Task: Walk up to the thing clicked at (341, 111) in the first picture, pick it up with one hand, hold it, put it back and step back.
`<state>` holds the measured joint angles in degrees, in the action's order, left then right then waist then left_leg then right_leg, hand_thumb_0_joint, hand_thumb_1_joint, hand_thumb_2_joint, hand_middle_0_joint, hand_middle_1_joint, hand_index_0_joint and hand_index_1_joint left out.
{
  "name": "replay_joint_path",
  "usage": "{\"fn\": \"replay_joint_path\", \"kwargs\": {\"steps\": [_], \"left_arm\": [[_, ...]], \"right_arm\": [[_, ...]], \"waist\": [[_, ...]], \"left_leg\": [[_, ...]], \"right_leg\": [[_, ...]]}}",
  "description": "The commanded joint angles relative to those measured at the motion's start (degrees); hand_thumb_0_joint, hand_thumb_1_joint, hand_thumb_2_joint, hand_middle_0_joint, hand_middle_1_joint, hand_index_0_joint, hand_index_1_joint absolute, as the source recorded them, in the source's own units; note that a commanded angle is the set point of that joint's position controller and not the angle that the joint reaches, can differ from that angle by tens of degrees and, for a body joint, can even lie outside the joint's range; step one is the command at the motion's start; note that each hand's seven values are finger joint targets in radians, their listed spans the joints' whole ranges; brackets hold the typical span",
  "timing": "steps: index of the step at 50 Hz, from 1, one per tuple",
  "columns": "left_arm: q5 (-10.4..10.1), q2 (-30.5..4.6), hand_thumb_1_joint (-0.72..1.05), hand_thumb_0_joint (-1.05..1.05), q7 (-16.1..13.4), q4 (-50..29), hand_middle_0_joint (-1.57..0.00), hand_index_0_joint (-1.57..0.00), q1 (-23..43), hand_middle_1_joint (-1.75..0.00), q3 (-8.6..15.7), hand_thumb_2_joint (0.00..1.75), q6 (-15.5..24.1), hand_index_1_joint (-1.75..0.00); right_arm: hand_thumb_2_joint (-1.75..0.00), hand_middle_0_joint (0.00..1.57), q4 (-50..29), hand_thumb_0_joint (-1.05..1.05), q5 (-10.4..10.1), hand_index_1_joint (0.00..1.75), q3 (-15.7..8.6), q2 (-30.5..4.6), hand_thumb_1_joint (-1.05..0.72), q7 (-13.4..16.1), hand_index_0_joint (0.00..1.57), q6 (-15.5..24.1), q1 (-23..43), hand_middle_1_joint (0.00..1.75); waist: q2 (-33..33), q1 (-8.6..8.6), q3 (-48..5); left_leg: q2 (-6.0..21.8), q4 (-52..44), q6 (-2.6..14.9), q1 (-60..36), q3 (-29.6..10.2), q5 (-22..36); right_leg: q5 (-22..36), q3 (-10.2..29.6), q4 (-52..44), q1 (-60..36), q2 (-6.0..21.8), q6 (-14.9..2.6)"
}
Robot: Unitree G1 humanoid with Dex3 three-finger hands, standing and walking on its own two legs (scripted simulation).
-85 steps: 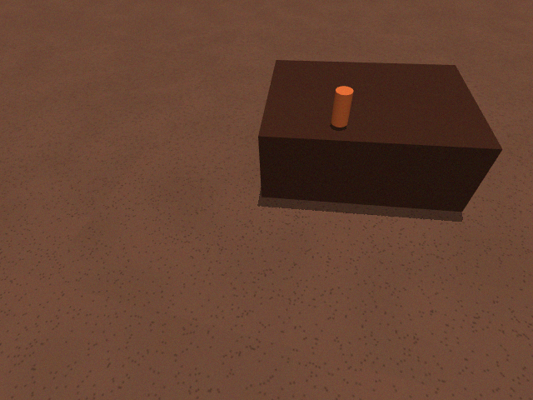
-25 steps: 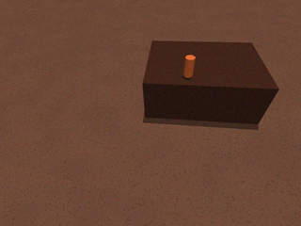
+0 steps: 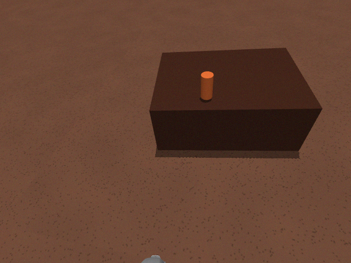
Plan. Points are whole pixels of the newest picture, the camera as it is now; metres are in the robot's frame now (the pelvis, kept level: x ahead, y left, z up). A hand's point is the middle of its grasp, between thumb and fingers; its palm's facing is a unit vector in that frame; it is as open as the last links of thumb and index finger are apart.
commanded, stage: walk up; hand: right
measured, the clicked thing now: (206, 86) +1.16 -0.10 -0.31
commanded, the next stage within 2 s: none
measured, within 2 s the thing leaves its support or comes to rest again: neither
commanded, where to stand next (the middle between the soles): +0.72 +0.09 m, yaw -2 degrees
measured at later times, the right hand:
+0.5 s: hand (274, 209) +0.32 -0.23 -0.14, palm faces +0.00 +0.94 -0.35, open 7.4 cm
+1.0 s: hand (257, 154) +0.52 -0.23 -0.15, palm faces -0.08 +0.93 -0.35, open 7.4 cm
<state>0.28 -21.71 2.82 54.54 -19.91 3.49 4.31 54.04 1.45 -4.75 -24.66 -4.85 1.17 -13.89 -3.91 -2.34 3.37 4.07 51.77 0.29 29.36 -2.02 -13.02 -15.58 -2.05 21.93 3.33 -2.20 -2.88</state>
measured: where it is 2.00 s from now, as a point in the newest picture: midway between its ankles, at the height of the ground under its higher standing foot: (175, 197)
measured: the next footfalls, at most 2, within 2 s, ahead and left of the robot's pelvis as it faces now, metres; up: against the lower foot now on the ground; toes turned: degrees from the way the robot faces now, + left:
left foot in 0.18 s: +0.26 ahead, +0.17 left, +0.00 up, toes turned +5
right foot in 0.60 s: +0.44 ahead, -0.11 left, +0.00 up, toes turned -6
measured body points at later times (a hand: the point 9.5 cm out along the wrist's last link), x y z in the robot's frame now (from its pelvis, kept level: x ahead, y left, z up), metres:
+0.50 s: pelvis +0.24 +0.04 -0.01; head +0.26 +0.04 +0.44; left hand +0.33 +0.36 -0.11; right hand +0.31 -0.28 -0.11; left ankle +0.22 +0.16 -0.74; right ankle +0.34 -0.11 -0.71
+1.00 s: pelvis +0.43 +0.04 -0.01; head +0.45 +0.04 +0.43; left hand +0.45 +0.38 -0.11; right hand +0.52 -0.28 -0.13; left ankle +0.54 +0.19 -0.73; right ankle +0.40 -0.11 -0.74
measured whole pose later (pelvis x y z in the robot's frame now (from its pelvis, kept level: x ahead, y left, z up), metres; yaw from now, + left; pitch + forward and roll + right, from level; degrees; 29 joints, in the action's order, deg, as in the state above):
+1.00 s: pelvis +0.43 +0.04 -0.01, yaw +0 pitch -2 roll -2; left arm 0.6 -24.5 1.7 48.7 -21.8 2.9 5.4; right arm 49.4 1.4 -4.7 -24.9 -5.2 0.6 -15.1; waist -2.9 -2.7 4.4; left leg 5.4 39.0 0.6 25.8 0.6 -14.7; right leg -20.0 -4.8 31.8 9.5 3.6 1.1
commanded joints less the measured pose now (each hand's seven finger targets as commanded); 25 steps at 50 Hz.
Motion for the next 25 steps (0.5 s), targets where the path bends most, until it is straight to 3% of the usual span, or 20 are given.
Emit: {"fn": "replay_joint_path", "kwargs": {"steps": [1, 3, 6, 7, 8, 9, 10, 11, 12, 13, 14, 15, 16, 18, 20, 21, 22, 25], "left_arm": [[-0.2, -17.2, 0.9, 0.0, -1.2, -6.1, -0.2, -0.2, 0.6, -0.3, 4.5, 0.9, 2.4, -0.3], [-0.2, -17.1, 0.9, 0.0, -1.3, -5.5, -0.2, -0.2, -1.7, -0.3, 4.2, 0.9, 2.1, -0.3], [-0.2, -17.6, 0.9, 0.0, -1.7, -6.7, -0.2, -0.2, -1.0, -0.3, 3.9, 0.9, 1.8, -0.3], [-0.3, -17.5, 0.9, 0.0, -1.8, -6.9, -0.2, -0.2, -0.8, -0.3, 3.7, 0.9, 1.6, -0.3], [-0.4, -17.6, 0.9, 0.0, -2.1, -7.4, -0.2, -0.2, -0.5, -0.3, 3.7, 0.9, 1.5, -0.3], [-0.3, -16.1, 0.9, 0.0, -2.2, -8.1, -0.2, -0.2, -1.6, -0.3, 3.0, 0.9, 1.4, -0.3], [-0.8, -12.9, 0.9, 0.0, -2.4, -8.8, -0.2, -0.2, -3.7, -0.3, 2.1, 0.9, 1.1, -0.3], [-2.0, -8.9, 0.9, 0.0, -2.4, -9.1, -0.2, -0.2, -7.3, -0.3, 1.2, 0.9, 1.1, -0.3], [-1.7, -14.7, 0.9, 0.0, -3.4, -7.9, -0.2, -0.2, -5.1, -0.3, 2.4, 0.9, 0.8, -0.3], [-1.1, -16.2, 0.9, 0.0, -3.5, -8.1, -0.2, -0.2, -1.3, -0.3, 2.0, 0.9, 0.9, -0.3], [-1.5, -15.8, 0.9, 0.0, -3.1, -8.3, -0.2, -0.2, -0.1, -0.3, 1.7, 0.9, 1.3, -0.3], [-1.8, -14.7, 0.9, 0.0, -2.6, -7.8, -0.2, -0.2, -1.5, -0.3, 1.8, 0.9, 1.3, -0.3], [-2.0, -13.7, 0.9, 0.0, -2.0, -7.2, -0.2, -0.2, -3.2, -0.3, 1.8, 0.9, 1.0, -0.3], [-1.7, -12.0, 0.9, 0.0, -1.3, -7.5, -0.2, -0.2, -3.5, -0.3, 1.7, 0.9, 0.3, -0.3], [-1.3, -11.1, 0.9, 0.0, -0.6, -8.2, -0.2, -0.2, -1.9, -0.3, 1.6, 0.9, 0.3, -0.3], [-1.0, -11.0, 0.9, 0.0, -0.3, -9.0, -0.2, -0.2, -0.3, -0.3, 1.5, 0.9, 0.4, -0.3], [-0.7, -11.2, 0.9, 0.0, 0.0, -9.5, -0.2, -0.2, 1.3, -0.3, 1.8, 0.9, 0.7, -0.3], [-0.2, -11.5, 0.9, 0.0, 0.3, -8.7, -0.2, -0.2, 0.9, -0.3, 3.0, 0.9, 1.0, -0.3]], "right_arm": [[-0.9, 0.2, -7.5, 0.0, 0.6, 0.3, -2.5, -9.4, -0.9, -0.3, 0.2, 1.5, 6.9, 0.3], [-0.9, 0.2, -9.1, 0.0, 0.7, 0.3, -2.3, -8.3, -0.9, -0.4, 0.2, 2.0, 10.2, 0.3], [-0.9, 0.2, -9.6, 0.0, 0.6, 0.3, -2.6, -7.8, -0.9, -0.2, 0.2, 2.3, 9.5, 0.3], [-0.9, 0.2, -9.2, 0.0, 0.6, 0.3, -2.9, -7.9, -0.9, 0.0, 0.2, 2.5, 8.4, 0.3], [-0.9, 0.2, -8.2, 0.0, 0.7, 0.3, -3.3, -8.3, -0.9, 0.4, 0.2, 2.6, 4.3, 0.3], [-0.9, 0.2, -6.1, 0.0, 1.0, 0.3, -4.2, -10.5, -0.9, 0.8, 0.2, 3.0, -3.6, 0.3], [-0.9, 0.2, -4.9, 0.0, 1.9, 0.3, -5.7, -14.3, -0.9, 1.4, 0.2, 3.3, -12.2, 0.3], [-0.9, 0.2, -6.1, 0.0, 1.9, 0.3, -6.9, -18.6, -0.9, 1.9, 0.2, 3.7, -14.9, 0.3], [-0.9, 0.2, -6.5, 0.0, -0.4, 0.3, -7.1, -18.2, -0.9, 2.2, 0.2, 3.6, -13.5, 0.3], [-0.9, 0.2, -7.4, 0.0, -1.3, 0.3, -6.7, -16.5, -0.9, 2.5, 0.2, 3.2, -11.1, 0.3], [-0.9, 0.2, -8.7, 0.0, -1.6, 0.3, -5.4, -14.3, -0.9, 2.9, 0.2, 3.1, -7.4, 0.3], [-0.9, 0.2, -9.8, 0.0, -1.6, 0.3, -4.2, -12.4, -0.9, 3.1, 0.2, 3.2, -4.2, 0.3], [-0.9, 0.2, -10.1, 0.0, -1.8, 0.3, -3.5, -11.4, -0.9, 3.2, 0.2, 3.4, -2.5, 0.3], [-0.9, 0.2, -10.3, 0.0, -1.4, 0.3, -3.1, -11.2, -0.9, 3.3, 0.2, 3.8, -2.4, 0.3], [-0.9, 0.2, -11.6, 0.0, -1.1, 0.3, -2.9, -11.4, -0.9, 3.1, 0.2, 4.0, -1.8, 0.3], [-0.9, 0.2, -12.2, 0.0, -1.1, 0.3, -3.0, -11.8, -0.9, 3.0, 0.2, 4.2, -0.7, 0.3], [-0.9, 0.2, -12.3, 0.0, -0.9, 0.3, -3.2, -12.5, -0.9, 2.8, 0.2, 4.4, -1.3, 0.3], [-0.9, 0.2, -13.0, 0.0, -1.1, 0.3, -3.0, -13.0, -0.9, 2.2, 0.2, 4.3, -0.6, 0.3]], "waist": [[8.1, -1.05, 5.0], [8.7, -2.29, 5.0], [10.0, -1.15, 2.1], [9.1, -0.28, 1.7], [6.8, 1.9, -0.7], [1.6, 5.35, -6.3], [-6.3, 9.17, -11.7], [-16.4, 9.03, -16.6], [-9.8, 8.94, -17.0], [-5.6, 8.54, -12.1], [-1.8, 6.96, -8.0], [-0.6, 4.81, -5.1], [-1.9, 3.41, -2.3], [-3.2, 2.84, -1.0], [-3.7, 2.57, 1.8], [-4.7, 2.51, 2.9], [-4.6, 3.17, 2.9], [-6.0, 2.12, 0.6]], "left_leg": [[2.6, -11.3, -0.86, 3.6, 0.9, 3.7], [1.7, -16.2, -0.4, 1.1, 2.9, 5.9], [0.8, -18.7, 1.46, -6.6, 4.5, 6.7], [-0.2, -19.9, 1.89, -9.7, 5.5, 4.8], [-2.1, -22.9, 2.62, -14.7, 6.6, 4.4], [-3.3, -24.7, 4.83, -26.4, 6.3, 4.1], [3.4, -26.2, 8.51, -39.0, -2.4, -1.9], [18.8, -28.7, 14.39, -51.1, -30.1, -2.5], [22.1, -31.6, 19.25, -50.5, -36.6, -0.2], [21.5, -32.5, 18.45, -43.1, -31.0, 3.6], [18.4, -32.7, 16.03, -36.1, -20.2, 11.7], [15.2, -32.4, 12.79, -29.9, -12.2, 16.6], [13.0, -33.3, 11.74, -25.3, -7.1, 18.8], [11.0, -32.9, 12.12, -21.9, -2.7, 22.8], [10.7, -33.4, 13.16, -20.0, 0.1, 20.9], [12.1, -33.9, 14.11, -19.8, 0.1, 19.4], [12.0, -33.7, 14.15, -19.0, 0.3, 18.6], [10.2, -31.2, 12.2, -13.5, 0.8, 9.1]], "right_leg": [[0.8, 9.8, -11.1, 1.6, 13.5, -7.24], [11.7, 7.4, -7.7, 1.3, 12.6, -6.12], [19.4, 7.1, -3.9, 1.7, 14.7, -6.81], [22.4, 6.8, -1.2, 2.8, 14.5, -6.9], [27.7, 5.3, 5.7, 1.5, 13.3, -6.05], [29.3, 2.9, 18.8, 4.7, 10.3, -4.28], [21.0, 1.0, 34.6, 15.3, 6.7, -1.91], [-9.9, 2.2, 47.4, 31.5, -3.7, 1.17], [-16.5, 7.2, 51.8, 34.5, -1.4, -0.75], [-14.9, 9.0, 53.5, 34.6, 1.5, -0.89], [-10.4, 11.3, 52.8, 32.4, 2.6, -0.43], [-7.6, 11.2, 49.2, 28.6, 3.8, -0.38], [-5.7, 9.5, 46.6, 26.9, 4.6, -0.04], [-4.2, 6.3, 40.5, 24.7, 5.2, 1.4], [-3.2, 4.1, 31.4, 24.7, 6.8, 2.57], [-2.5, 3.5, 26.7, 25.8, 8.3, 2.68], [-0.5, 2.6, 22.0, 24.2, 8.6, 2.74], [6.2, -0.4, 16.2, 14.8, 6.5, 1.81]]}}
